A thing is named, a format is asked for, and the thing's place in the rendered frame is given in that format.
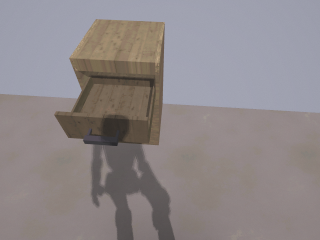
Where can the handle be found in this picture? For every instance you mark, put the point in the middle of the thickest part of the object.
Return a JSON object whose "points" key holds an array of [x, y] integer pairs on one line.
{"points": [[101, 140]]}

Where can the cabinet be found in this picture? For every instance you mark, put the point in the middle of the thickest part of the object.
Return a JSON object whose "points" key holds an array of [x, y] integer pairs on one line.
{"points": [[124, 48]]}

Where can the drawer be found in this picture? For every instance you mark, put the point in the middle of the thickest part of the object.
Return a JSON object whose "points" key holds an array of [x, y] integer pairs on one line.
{"points": [[109, 103]]}

